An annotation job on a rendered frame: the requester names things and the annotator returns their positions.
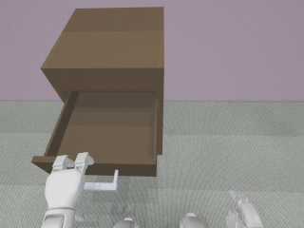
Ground robot right hand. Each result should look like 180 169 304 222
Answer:
225 189 264 228

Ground right robot thigh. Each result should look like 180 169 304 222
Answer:
180 216 207 228

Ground robot left forearm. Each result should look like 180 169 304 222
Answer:
41 207 76 228

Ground robot left hand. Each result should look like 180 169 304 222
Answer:
45 152 94 222

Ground cabinet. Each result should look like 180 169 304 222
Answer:
41 7 164 155

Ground right robot shin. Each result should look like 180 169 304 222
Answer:
186 213 196 217

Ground drawer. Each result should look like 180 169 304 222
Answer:
31 90 159 177

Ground handle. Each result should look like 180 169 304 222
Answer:
83 169 119 192

